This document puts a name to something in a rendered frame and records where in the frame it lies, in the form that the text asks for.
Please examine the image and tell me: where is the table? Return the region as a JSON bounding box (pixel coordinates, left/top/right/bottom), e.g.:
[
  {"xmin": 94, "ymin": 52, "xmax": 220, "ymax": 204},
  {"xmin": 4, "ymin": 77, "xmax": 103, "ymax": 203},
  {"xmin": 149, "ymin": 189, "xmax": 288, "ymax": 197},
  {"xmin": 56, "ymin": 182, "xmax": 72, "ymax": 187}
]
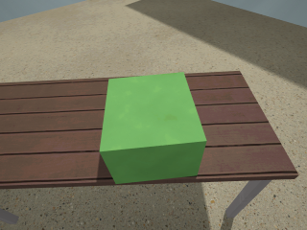
[{"xmin": 0, "ymin": 71, "xmax": 299, "ymax": 224}]

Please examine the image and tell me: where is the carton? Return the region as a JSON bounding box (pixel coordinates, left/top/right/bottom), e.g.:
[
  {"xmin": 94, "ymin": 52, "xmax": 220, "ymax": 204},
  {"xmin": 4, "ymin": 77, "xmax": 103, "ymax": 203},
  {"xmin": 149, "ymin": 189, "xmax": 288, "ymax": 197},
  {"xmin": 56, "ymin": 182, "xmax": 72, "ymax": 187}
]
[{"xmin": 99, "ymin": 72, "xmax": 207, "ymax": 184}]

